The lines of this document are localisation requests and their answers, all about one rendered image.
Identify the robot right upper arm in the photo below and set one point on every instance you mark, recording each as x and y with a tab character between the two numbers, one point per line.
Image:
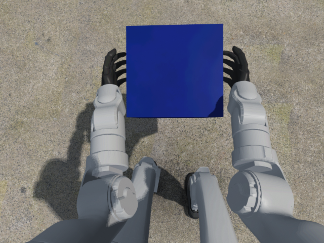
265	204

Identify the left robot hand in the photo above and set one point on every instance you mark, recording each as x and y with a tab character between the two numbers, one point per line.
109	74

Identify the robot left upper arm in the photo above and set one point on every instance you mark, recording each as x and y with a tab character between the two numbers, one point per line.
103	205

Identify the right robot hand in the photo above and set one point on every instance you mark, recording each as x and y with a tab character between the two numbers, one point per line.
240	70

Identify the robot left forearm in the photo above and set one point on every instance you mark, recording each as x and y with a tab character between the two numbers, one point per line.
107	151

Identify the robot thigh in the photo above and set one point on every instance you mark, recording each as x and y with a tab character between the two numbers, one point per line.
145	179
215	225

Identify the robot right forearm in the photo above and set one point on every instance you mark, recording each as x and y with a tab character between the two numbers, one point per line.
250	132

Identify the carton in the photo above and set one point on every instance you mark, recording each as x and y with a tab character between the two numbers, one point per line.
174	71

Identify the left robot thigh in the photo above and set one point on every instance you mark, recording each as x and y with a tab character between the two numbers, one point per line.
145	179

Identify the right robot thigh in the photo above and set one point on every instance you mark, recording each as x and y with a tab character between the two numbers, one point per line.
215	225

